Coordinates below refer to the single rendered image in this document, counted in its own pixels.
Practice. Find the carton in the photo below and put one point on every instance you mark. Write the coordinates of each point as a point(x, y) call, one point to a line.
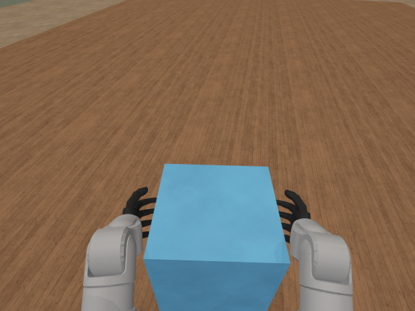
point(216, 241)

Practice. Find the robot right hand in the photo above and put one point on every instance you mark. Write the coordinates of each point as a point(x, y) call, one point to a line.
point(298, 209)

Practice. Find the robot right forearm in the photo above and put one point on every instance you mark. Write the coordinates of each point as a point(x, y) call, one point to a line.
point(325, 273)

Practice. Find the robot left forearm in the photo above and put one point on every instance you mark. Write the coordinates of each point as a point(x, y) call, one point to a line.
point(110, 266)

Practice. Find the robot left hand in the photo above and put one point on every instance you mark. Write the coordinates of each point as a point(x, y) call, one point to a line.
point(133, 206)

